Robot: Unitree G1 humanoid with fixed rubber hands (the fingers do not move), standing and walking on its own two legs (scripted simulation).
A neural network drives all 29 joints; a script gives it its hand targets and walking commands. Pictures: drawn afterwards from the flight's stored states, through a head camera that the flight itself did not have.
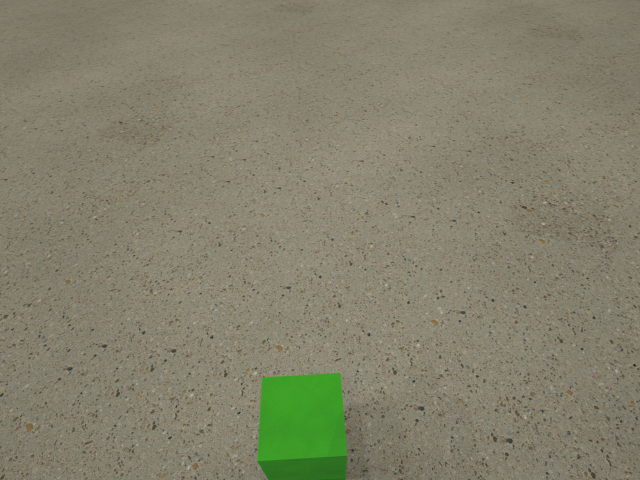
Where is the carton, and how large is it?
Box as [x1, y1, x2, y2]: [257, 373, 346, 479]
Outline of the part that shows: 339,373 262,377 257,460 268,479 345,479 346,445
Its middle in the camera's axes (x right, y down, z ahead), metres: -0.04 +0.52 +1.06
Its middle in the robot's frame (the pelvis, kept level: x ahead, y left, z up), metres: +0.38 +0.09 -0.66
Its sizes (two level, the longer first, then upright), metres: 0.210 0.200 0.250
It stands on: the floor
